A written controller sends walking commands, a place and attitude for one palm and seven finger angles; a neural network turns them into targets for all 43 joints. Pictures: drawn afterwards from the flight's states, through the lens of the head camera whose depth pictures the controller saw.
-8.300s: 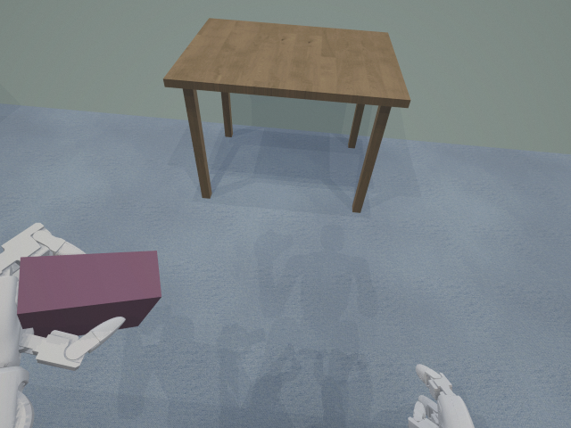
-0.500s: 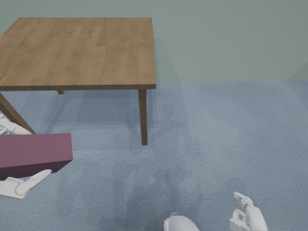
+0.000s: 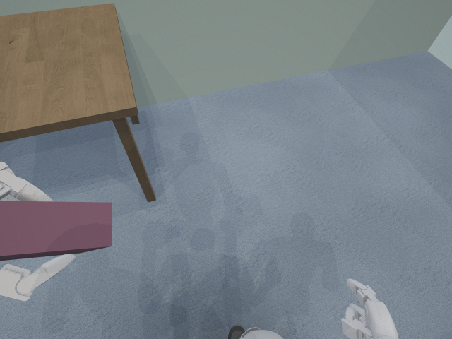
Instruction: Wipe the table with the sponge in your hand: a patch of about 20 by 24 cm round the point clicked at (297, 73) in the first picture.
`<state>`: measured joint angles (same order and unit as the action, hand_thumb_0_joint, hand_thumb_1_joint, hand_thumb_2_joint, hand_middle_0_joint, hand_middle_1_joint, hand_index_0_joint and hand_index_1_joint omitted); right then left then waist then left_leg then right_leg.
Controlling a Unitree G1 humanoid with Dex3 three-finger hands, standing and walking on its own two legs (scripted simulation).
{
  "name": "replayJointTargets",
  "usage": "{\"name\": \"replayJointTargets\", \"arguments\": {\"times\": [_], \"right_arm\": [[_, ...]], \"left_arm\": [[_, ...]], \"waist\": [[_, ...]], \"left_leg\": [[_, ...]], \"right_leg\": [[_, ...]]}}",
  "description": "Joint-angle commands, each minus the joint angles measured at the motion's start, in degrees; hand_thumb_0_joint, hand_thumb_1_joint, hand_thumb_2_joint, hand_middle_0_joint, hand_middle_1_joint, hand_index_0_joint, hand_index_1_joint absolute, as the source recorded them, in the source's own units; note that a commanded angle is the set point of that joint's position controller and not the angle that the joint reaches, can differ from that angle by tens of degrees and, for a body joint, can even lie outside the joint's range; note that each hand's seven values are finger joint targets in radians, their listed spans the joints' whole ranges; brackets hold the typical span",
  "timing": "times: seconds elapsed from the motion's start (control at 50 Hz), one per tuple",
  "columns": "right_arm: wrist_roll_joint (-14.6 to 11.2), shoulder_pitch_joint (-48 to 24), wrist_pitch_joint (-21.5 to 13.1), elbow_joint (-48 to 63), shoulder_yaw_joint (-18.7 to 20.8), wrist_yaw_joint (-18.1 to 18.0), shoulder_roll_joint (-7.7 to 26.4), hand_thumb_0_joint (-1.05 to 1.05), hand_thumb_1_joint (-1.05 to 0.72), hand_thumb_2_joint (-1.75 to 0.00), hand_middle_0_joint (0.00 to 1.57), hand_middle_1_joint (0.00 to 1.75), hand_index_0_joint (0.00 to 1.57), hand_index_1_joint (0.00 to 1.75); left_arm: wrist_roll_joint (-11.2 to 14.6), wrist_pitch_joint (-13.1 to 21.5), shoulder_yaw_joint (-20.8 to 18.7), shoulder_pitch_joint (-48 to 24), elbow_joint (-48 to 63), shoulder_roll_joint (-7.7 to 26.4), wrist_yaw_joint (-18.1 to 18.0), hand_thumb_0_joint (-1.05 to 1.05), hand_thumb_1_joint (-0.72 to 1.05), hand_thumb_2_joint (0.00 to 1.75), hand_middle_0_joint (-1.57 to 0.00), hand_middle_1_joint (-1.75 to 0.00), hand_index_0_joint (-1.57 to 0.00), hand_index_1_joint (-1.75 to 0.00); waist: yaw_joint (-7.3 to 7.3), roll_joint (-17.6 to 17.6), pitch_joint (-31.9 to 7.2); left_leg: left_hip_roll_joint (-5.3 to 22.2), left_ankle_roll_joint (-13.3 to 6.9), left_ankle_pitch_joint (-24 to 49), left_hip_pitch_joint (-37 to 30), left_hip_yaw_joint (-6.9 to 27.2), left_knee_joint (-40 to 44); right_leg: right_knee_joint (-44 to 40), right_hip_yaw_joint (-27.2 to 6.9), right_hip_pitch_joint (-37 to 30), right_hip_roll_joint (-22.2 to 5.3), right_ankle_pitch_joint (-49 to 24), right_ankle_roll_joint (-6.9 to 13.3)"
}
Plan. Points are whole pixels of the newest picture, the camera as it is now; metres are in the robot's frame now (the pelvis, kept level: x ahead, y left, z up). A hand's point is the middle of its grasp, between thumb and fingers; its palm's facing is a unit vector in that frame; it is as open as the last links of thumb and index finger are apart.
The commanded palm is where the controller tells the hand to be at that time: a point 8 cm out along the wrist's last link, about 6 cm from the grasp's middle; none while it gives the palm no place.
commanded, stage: take the last steps up to it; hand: left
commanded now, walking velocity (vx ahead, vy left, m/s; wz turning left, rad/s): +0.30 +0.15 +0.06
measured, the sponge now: (60, 232) +0.23 +0.21 +0.15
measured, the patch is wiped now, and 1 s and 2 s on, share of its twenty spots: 0.00 0.00 0.00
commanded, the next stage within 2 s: come to a stop and stand still in 1.52 s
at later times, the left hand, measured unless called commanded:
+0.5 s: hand (19, 234) +0.22 +0.25 +0.16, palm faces +0.33 -0.80 -0.50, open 9.5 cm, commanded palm +0.16 +0.29 +0.18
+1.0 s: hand (11, 159) +0.32 +0.31 +0.16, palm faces +0.36 -0.79 -0.51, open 9.5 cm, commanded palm +0.26 +0.35 +0.18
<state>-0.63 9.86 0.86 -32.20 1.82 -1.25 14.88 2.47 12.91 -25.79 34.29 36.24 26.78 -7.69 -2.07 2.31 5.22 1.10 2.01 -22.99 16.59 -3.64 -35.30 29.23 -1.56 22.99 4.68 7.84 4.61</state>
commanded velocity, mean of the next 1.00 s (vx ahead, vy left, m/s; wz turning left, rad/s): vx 0.30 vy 0.15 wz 0.04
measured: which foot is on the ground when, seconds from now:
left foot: up 0.00-0.00, down 0.02-0.22, up 0.24-0.56, down 0.58-0.86, up 0.88-1.00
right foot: down 0.00-0.58, up 0.60-0.82, down 0.84-1.00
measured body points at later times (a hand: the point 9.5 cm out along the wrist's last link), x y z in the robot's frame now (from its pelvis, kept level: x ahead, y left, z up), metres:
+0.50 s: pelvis +0.01 +0.01 +0.01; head +0.05 +0.01 +0.46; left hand +0.20 +0.29 +0.19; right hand +0.16 -0.23 -0.09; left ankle +0.02 +0.16 -0.70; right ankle +0.03 -0.10 -0.73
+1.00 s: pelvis +0.11 +0.07 +0.00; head +0.15 +0.05 +0.45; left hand +0.30 +0.35 +0.19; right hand +0.27 -0.15 -0.12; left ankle +0.07 +0.19 -0.64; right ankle +0.10 -0.02 -0.73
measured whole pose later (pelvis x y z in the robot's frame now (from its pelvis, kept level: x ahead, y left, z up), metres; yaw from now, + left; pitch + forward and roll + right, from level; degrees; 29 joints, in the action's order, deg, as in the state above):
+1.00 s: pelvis +0.11 +0.07 +0.00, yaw +1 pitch +1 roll +1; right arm 0.0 9.2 -1.7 -38.2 0.3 -1.5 11.0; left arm 1.0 14.2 -21.1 28.1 26.1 20.9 -6.6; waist -0.6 -1.8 4.5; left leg 2.8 1.1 -21.8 29.5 -3.1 -68.6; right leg 32.9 10.3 15.1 -3.8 18.4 2.1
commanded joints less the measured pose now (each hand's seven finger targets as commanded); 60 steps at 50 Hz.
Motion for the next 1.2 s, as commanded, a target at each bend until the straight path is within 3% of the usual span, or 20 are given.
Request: {"name": "replayJointTargets", "arguments": {"times": [0.0, 0.04, 0.14, 0.16, 0.2, 0.24, 0.28, 0.34, 0.52, 0.56, 0.6, 0.78, 0.8, 0.84, 0.86, 0.92, 1.0, 1.12, 1.16, 1.18], "right_arm": [[0.0, -2.6, -3.3, 8.4, 1.6, -1.4, 5.1, 0.0, -0.9, -0.9, 0.2, 0.3, 0.2, 0.3], [-0.7, -3.1, -4.3, 8.0, 1.6, -1.8, 4.7, 0.0, -0.9, -0.9, 0.2, 0.3, 0.2, 0.3], [-0.2, -2.8, -6.8, 5.5, 1.1, -2.2, 5.0, 0.0, -0.9, -0.9, 0.2, 0.3, 0.2, 0.3], [-0.1, -2.7, -7.1, 5.3, 1.2, -2.3, 5.1, 0.0, -0.9, -0.9, 0.2, 0.3, 0.2, 0.3], [0.2, -3.4, -6.9, 5.0, 1.4, -2.4, 3.9, 0.0, -0.9, -0.9, 0.2, 0.3, 0.2, 0.3], [0.4, -3.6, -6.9, 4.1, 1.6, -2.1, 4.2, 0.0, -0.9, -0.9, 0.2, 0.3, 0.2, 0.3], [0.6, -4.1, -5.5, 3.6, 1.6, -1.8, 4.2, 0.0, -0.9, -0.9, 0.2, 0.3, 0.2, 0.3], [0.8, -3.8, -4.5, 3.7, 0.2, -1.3, 1.9, 0.0, -0.9, -0.9, 0.2, 0.3, 0.2, 0.3], [0.9, -0.9, -7.2, 5.5, 1.3, -2.6, 2.0, 0.0, -0.9, -0.9, 0.2, 0.3, 0.2, 0.3], [0.5, -0.6, -7.5, 6.1, 2.4, -2.7, 4.5, 0.0, -0.9, -0.9, 0.2, 0.3, 0.2, 0.3], [0.1, -0.8, -8.5, 5.3, 2.5, -2.3, 3.6, 0.0, -0.9, -0.9, 0.2, 0.3, 0.2, 0.3], [0.0, -2.1, -9.3, 3.7, 1.1, -1.6, 3.0, 0.0, -0.9, -0.9, 0.2, 0.3, 0.2, 0.3], [0.0, -2.5, -8.7, 3.4, 1.1, -1.7, 2.9, 0.0, -0.9, -0.9, 0.2, 0.3, 0.2, 0.3], [0.2, -4.2, -7.6, 5.0, 1.2, -1.4, 1.3, 0.0, -0.9, -0.9, 0.2, 0.3, 0.2, 0.3], [0.6, -4.5, -7.1, 4.5, 1.2, -1.1, 2.0, 0.0, -0.9, -0.9, 0.2, 0.3, 0.2, 0.3], [0.3, -4.6, -5.5, 3.4, 1.1, -0.6, 1.7, 0.0, -0.9, -0.9, 0.2, 0.3, 0.2, 0.3], [0.7, -4.7, -5.0, 4.4, 0.4, -0.2, 1.1, 0.0, -0.9, -0.9, 0.2, 0.3, 0.2, 0.3], [1.1, -2.7, -7.5, 6.1, 1.9, -1.4, 1.2, 0.0, -0.9, -0.9, 0.2, 0.3, 0.2, 0.3], [0.7, -1.0, -7.6, 6.2, 3.0, -2.3, 2.4, 0.0, -0.9, -0.9, 0.2, 0.3, 0.2, 0.3], [0.5, -1.0, -7.4, 6.4, 3.8, -2.2, 4.2, 0.0, -0.9, -0.9, 0.2, 0.3, 0.2, 0.3]], "left_arm": [[-0.3, 2.8, -4.7, -4.1, 9.6, 5.6, -2.1, 0.0, 0.1, 1.3, -1.2, -1.6, -1.2, -1.6], [-1.3, 2.8, -3.8, -4.3, 7.6, 5.3, -2.4, 0.0, 0.1, 1.3, -1.2, -1.6, -1.2, -1.6], [-2.8, 2.2, 1.7, -12.5, 4.6, 2.2, -2.1, 0.0, 0.1, 1.3, -1.2, -1.6, -1.2, -1.6], [-3.0, 2.2, 1.9, -13.9, 3.6, 2.4, -2.2, 0.0, 0.1, 1.3, -1.2, -1.6, -1.2, -1.6], [-3.2, 2.3, 0.9, -17.7, 1.8, 5.2, -2.2, 0.0, 0.1, 1.3, -1.2, -1.6, -1.2, -1.6], [-2.8, 2.8, -0.2, -21.6, 0.7, 6.2, -2.0, 0.0, 0.1, 1.3, -1.2, -1.6, -1.2, -1.6], [-2.3, 2.9, -1.3, -17.9, -0.2, 6.9, -1.2, 0.0, 0.1, 1.3, -1.2, -1.6, -1.2, -1.6], [-1.7, 4.2, -2.4, -9.5, 0.1, 5.9, -0.9, 0.0, 0.1, 1.3, -1.2, -1.6, -1.2, -1.6], [-1.4, 3.8, -1.8, -9.8, 6.7, 4.1, -2.9, 0.0, 0.1, 1.3, -1.2, -1.6, -1.2, -1.6], [-1.4, 4.4, -1.3, -11.7, 9.5, 3.3, -3.1, 0.0, 0.1, 1.3, -1.2, -1.6, -1.2, -1.6], [-2.7, 4.9, -1.0, -11.9, 6.4, 4.8, -2.5, 0.0, 0.1, 1.3, -1.2, -1.6, -1.2, -1.6], [-1.5, 2.9, -0.6, -9.1, 4.6, 3.7, -2.0, 0.0, 0.1, 1.3, -1.2, -1.6, -1.2, -1.6], [-1.7, 2.7, -1.2, -9.4, 3.5, 4.2, -1.9, 0.0, 0.1, 1.3, -1.2, -1.6, -1.2, -1.6], [-1.6, 2.7, -4.5, -9.6, 1.2, 7.3, -1.8, 0.0, 0.1, 1.3, -1.2, -1.6, -1.2, -1.6], [-0.6, 3.2, -6.0, -10.7, 0.8, 7.6, -1.9, 0.0, 0.1, 1.3, -1.2, -1.6, -1.2, -1.6], [-0.3, 4.5, -5.7, -6.4, -0.2, 6.2, -0.8, 0.0, 0.1, 1.3, -1.2, -1.6, -1.2, -1.6], [-1.1, 6.5, -3.5, -8.5, 5.9, 5.2, -1.1, 0.0, 0.1, 1.3, -1.2, -1.6, -1.2, -1.6], [-1.7, 5.1, -3.5, -10.1, 12.1, 6.1, -3.2, 0.0, 0.1, 1.3, -1.2, -1.6, -1.2, -1.6], [-1.7, 5.8, -4.3, -10.4, 12.6, 6.2, -3.4, 0.0, 0.1, 1.3, -1.2, -1.6, -1.2, -1.6], [-1.6, 6.0, -3.7, -8.5, 12.8, 5.1, -3.3, 0.0, 0.1, 1.3, -1.2, -1.6, -1.2, -1.6]], "waist": [[1.95, -9.3, -13.7], [2.63, -17.3, -11.6], [2.22, -14.7, -4.3], [2.19, -11.5, -4.1], [1.34, 8.7, -2.6], [2.08, 7.7, -4.8], [2.09, 0.2, -2.9], [2.11, 2.4, -5.5], [1.85, 0.1, -13.2], [1.3, -18.6, -13.5], [1.65, -15.3, -10.0], [2.63, -12.5, -10.6], [3.0, -7.8, -11.3], [3.13, 15.7, -12.3], [2.81, 12.0, -10.8], [2.45, 1.6, -6.5], [1.84, 5.6, -8.9], [2.56, 4.6, -13.9], [1.09, -5.6, -17.1], [1.22, -19.9, -18.4]], "left_leg": [[10.8, -6.0, 1.3, -10.2, 10.6, 17.2], [19.1, -11.9, -0.7, -4.2, 17.0, 20.7], [11.7, -8.2, -5.4, 7.3, 6.1, 12.5], [9.1, -6.7, -4.7, 8.1, 4.2, 7.7], [0.7, -2.7, -8.0, 17.8, -1.5, -12.7], [2.2, -1.9, -5.0, 18.2, 5.2, -29.2], [4.2, -1.4, 0.5, 17.0, 6.2, -31.3], [4.7, -1.4, 3.7, 12.8, 2.9, -20.8], [0.5, -2.8, 7.0, -8.7, -5.7, 12.7], [14.3, -9.4, 15.5, -20.0, 12.1, 15.3], [21.0, -14.7, 17.6, -16.1, 19.5, 19.4], [11.9, -8.9, 23.8, -5.5, 2.5, 7.2], [10.8, -7.8, 20.9, 0.4, 1.5, 0.1], [-0.3, -2.7, -6.1, 22.6, -3.5, -28.2], [1.4, -1.5, -7.1, 25.9, 4.0, -36.8], [5.5, -0.4, 1.1, 26.0, 6.1, -38.3], [6.6, -0.7, 4.8, 16.2, 1.0, -17.9], [-0.5, -1.4, 13.2, -1.9, -9.1, 5.6], [1.3, -2.6, 17.5, -14.1, -6.9, 10.6], [12.5, -7.1, 27.2, -22.3, 7.7, 11.1]], "right_leg": [[-0.7, -9.5, -2.0, -8.1, 12.0, -2.9], [15.6, 0.8, -0.6, -3.0, 19.3, -5.2], [3.3, 6.2, -10.6, -5.1, 16.3, -5.3], [-2.6, 4.2, -12.8, -6.2, 14.8, -4.5], [-14.9, -24.2, -13.8, -23.0, 22.5, 3.5], [-20.8, -29.9, -11.6, -29.0, 29.3, 7.0], [-20.3, -24.6, -5.9, -27.6, 28.1, 7.3], [-18.0, -10.2, -6.9, -23.9, 14.4, 5.0], [-3.8, -2.7, -12.2, -16.5, 9.5, -0.6], [16.6, 7.0, 2.8, -7.9, 15.4, -5.3], [32.2, 6.0, 11.4, -7.9, 27.0, -5.4], [0.7, 12.9, -11.0, -6.3, 10.8, -5.3], [-3.9, 9.8, -18.6, -8.5, 6.2, -4.2], [-11.5, -25.3, -30.5, -30.3, -4.3, 5.9], [-13.2, -27.2, -28.4, -34.8, -3.7, 7.9], [-12.6, -14.8, -20.1, -29.3, -3.5, 6.1], [-9.9, 1.6, -16.5, -24.2, -15.0, 2.8], [-0.9, 4.2, -18.3, -21.0, -18.5, 0.1], [13.8, 7.6, -12.4, -17.1, -14.6, -3.0], [26.7, 11.0, -0.6, -11.5, 10.7, -5.7]]}}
